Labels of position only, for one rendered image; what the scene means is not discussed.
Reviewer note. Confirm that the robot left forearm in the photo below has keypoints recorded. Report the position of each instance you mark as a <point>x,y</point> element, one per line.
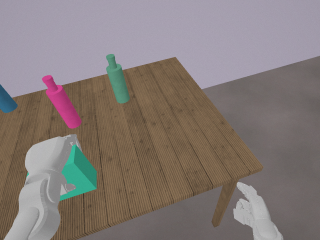
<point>38,217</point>

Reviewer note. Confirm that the robot left hand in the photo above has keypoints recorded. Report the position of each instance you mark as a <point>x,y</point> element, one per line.
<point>52,154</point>

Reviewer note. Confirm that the robot right forearm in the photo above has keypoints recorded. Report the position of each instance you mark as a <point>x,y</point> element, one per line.
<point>264,229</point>

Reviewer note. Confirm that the table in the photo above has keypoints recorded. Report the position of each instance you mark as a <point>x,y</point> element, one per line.
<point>166,144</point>

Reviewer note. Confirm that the sponge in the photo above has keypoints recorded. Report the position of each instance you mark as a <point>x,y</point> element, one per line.
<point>79,172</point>

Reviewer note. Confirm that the robot right hand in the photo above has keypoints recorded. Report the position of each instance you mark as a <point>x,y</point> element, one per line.
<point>253,210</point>

